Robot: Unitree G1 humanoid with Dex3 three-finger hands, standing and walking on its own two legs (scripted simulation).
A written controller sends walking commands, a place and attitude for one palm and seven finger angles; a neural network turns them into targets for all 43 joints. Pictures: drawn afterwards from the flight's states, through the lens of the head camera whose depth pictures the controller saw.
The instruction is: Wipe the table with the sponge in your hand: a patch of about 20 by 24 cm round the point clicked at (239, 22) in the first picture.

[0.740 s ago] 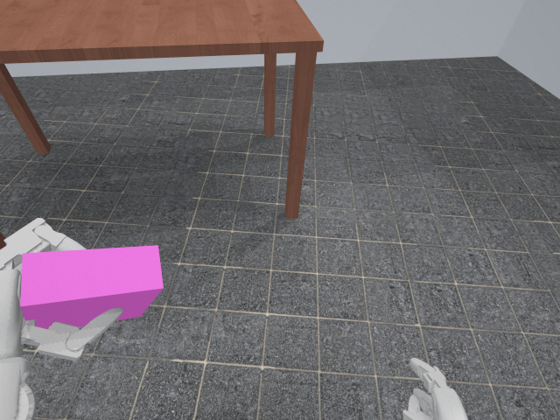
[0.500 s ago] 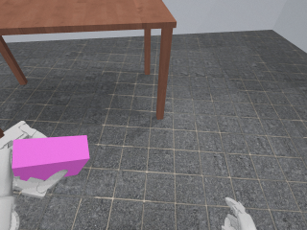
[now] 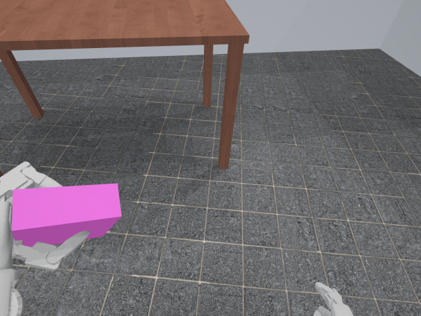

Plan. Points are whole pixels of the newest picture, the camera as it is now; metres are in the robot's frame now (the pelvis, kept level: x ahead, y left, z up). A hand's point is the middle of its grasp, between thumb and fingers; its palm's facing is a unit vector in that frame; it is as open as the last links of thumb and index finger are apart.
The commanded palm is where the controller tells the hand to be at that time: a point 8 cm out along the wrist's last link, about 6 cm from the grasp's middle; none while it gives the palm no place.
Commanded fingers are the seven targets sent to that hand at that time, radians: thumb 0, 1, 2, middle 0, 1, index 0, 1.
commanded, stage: walk to a spot facing it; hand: left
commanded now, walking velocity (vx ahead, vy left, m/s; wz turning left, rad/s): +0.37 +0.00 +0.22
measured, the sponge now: (81, 216) +0.23 +0.21 +0.15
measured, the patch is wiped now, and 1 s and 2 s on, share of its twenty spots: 0.00 0.00 0.00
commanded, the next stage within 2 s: none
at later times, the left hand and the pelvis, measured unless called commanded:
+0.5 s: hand (97, 146) +0.35 +0.22 +0.17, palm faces +0.33 -0.79 -0.52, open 9.3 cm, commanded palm +0.29 +0.27 +0.19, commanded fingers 0.00 0.10 1.30 -1.20 -1.60 -1.20 -1.60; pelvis +0.14 -0.02 +0.00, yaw +2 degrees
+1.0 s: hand (96, 106) +0.45 +0.25 +0.18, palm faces +0.61 -0.67 -0.43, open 9.3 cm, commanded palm +0.40 +0.28 +0.19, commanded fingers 0.00 0.10 1.30 -1.20 -1.60 -1.20 -1.60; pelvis +0.30 -0.03 -0.01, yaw +12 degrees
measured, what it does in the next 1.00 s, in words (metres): walks ahead: right foot, then left foot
